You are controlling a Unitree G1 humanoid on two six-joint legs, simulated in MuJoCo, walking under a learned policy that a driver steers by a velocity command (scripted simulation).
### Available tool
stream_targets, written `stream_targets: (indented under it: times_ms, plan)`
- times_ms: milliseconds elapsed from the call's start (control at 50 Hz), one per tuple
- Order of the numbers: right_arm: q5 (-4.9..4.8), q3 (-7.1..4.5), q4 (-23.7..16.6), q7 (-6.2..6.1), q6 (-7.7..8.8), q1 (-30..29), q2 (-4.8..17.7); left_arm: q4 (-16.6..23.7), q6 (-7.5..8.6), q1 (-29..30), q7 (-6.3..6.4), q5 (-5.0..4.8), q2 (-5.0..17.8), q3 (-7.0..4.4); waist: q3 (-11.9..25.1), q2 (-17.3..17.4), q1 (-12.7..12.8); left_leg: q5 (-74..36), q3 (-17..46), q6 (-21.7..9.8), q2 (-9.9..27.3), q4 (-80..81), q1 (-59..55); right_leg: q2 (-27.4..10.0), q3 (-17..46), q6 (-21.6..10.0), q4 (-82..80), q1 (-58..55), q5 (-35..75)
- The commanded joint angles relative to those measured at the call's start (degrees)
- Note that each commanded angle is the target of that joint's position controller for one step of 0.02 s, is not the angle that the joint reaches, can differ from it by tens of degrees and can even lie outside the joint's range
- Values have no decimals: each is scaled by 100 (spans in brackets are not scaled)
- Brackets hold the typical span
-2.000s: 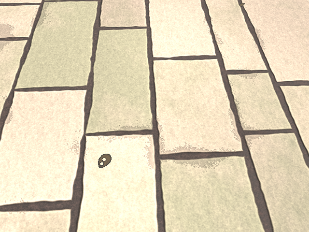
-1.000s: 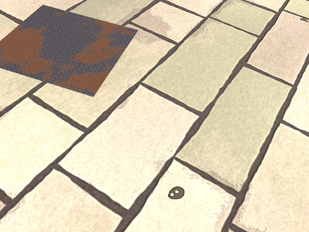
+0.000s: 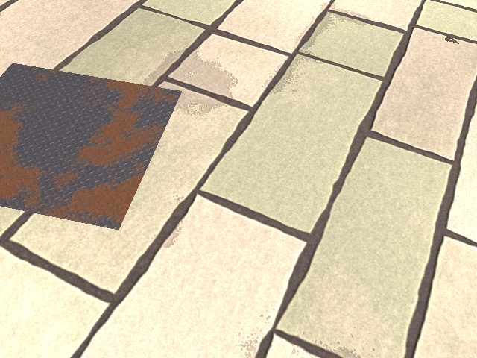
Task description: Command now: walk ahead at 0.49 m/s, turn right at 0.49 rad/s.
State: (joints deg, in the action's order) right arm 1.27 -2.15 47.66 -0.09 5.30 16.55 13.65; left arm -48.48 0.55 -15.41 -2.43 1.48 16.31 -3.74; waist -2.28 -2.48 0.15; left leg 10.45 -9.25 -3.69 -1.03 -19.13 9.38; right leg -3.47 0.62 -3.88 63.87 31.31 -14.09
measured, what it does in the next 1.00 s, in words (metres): walks ahead, turning right: right foot, then left foot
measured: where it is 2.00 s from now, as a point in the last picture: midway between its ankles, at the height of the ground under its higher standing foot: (340, 273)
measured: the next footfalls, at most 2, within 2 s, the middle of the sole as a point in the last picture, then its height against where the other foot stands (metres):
right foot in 0.32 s outside the picture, level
left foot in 0.86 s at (267, 293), level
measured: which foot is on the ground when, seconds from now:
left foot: down 0.00-0.34, up 0.36-0.84, down 0.86-1.00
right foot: up 0.00-0.30, down 0.32-0.86, up 0.88-1.00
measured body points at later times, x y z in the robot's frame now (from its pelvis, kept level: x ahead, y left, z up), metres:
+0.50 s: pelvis +0.26 -0.07 -0.01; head +0.30 -0.09 +0.44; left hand +0.43 +0.17 -0.13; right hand +0.29 -0.35 -0.14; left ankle +0.26 +0.09 -0.65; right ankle +0.28 -0.11 -0.75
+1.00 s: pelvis +0.55 -0.12 -0.01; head +0.58 -0.12 +0.44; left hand +0.76 +0.09 -0.14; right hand +0.52 -0.42 -0.10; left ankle +0.64 -0.06 -0.75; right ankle +0.40 -0.16 -0.66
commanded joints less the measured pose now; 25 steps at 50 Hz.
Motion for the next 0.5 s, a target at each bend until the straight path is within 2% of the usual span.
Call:
stream_targets:
  times_ms: [20,80,140,220,260,280,300,320,340,360,380,400,420,440,460,480,500]
  plan:
    - [-26,-140,-177,-21,147,139,567,315,-55,18,-93,38,86,-24,-84,661,71,-624,947,-521,1616,1299,-245,-275,158,96,-9,786,582]
    - [-9,-132,-43,-16,135,316,535,516,-36,601,-142,31,27,13,-235,587,-13,-1032,439,-509,1504,1274,-388,-235,15,163,-785,1017,1159]
    - [-13,-149,63,-40,126,470,632,733,-2,1221,-210,50,-56,90,-329,609,-160,-1461,19,-451,1495,1195,-523,-163,-340,107,-1789,746,1579]
    - [-5,-191,269,-100,31,800,786,978,11,1702,-244,85,-12,111,-402,588,-293,-2473,-303,-367,1663,827,-1289,12,-730,-161,-2566,582,1086]
    - [7,-215,320,-136,-42,795,924,983,0,1550,-195,101,53,75,-197,712,-172,-4231,-507,-284,1680,155,-1593,354,-979,-378,-2754,105,496]
    - [14,-241,341,-151,-93,782,1031,924,3,1266,-157,104,123,35,14,806,-28,-5100,-573,-263,1694,-419,-1690,573,-1069,-511,-2791,-278,133]
    - [19,-267,344,-153,-159,761,1129,788,35,739,-113,99,232,-32,339,825,201,-5465,-601,-260,1696,-1293,-1665,798,-1077,-661,-2929,-858,-137]
    - [-6,-272,299,-143,-209,692,1163,509,96,-134,-41,138,386,-135,836,635,598,-4851,-685,-147,1605,-2578,-1181,961,-959,-836,-3405,-2026,54]
    - [14,-213,117,-123,-198,714,948,314,112,-933,61,193,905,-313,1420,92,870,-2694,-665,33,1427,-4287,137,-29,432,-1124,-3621,-3497,-632]
    - [-72,-145,-350,-2,-136,671,451,471,50,-559,95,62,1538,-465,1799,-1287,410,1984,-129,442,31,-6429,2802,-1552,3839,-2019,-4384,-5052,-654]
    - [-15,-194,-523,19,-55,-56,884,519,-23,-744,121,-46,1448,-461,1697,-216,751,1658,985,407,166,-6622,3469,-1596,3937,-2008,-4795,-4963,31]
    - [-85,-143,-592,39,20,-283,739,431,-15,-501,178,-72,1190,-391,1002,54,566,1102,1095,344,480,-6309,3593,-1502,3029,-1871,-4758,-4357,672]
    - [-83,-125,-493,18,62,-130,701,378,28,-301,191,-99,863,-307,481,437,260,823,1079,333,689,-5643,3203,-1226,2448,-1605,-4813,-3473,1518]
    - [13,-128,-489,15,-3,-139,680,381,82,-90,213,-116,699,-251,296,484,42,816,1144,368,816,-5220,2850,-885,2004,-1412,-4855,-2942,1949]
    - [113,-114,-421,20,-123,104,636,436,126,75,218,-141,585,-205,333,445,-126,763,1133,432,828,-5044,2487,-722,1724,-1347,-4974,-2604,2169]
    - [167,-113,-426,31,-225,160,621,429,197,26,199,-148,568,-186,334,318,-180,828,1114,493,819,-4881,2321,-648,1647,-1389,-4971,-2411,2642]
    - [180,-105,-456,55,-301,156,576,388,250,-44,188,-161,622,-194,350,263,-221,824,1062,558,800,-4683,2323,-560,1533,-1411,-5014,-2332,2695]
Keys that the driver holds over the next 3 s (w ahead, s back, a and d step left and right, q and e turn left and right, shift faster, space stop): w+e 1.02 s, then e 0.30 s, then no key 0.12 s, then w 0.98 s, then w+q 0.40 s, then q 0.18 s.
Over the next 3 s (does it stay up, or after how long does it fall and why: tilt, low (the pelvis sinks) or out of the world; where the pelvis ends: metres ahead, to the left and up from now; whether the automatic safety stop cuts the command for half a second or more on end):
stays up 1.08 -0.71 -0.01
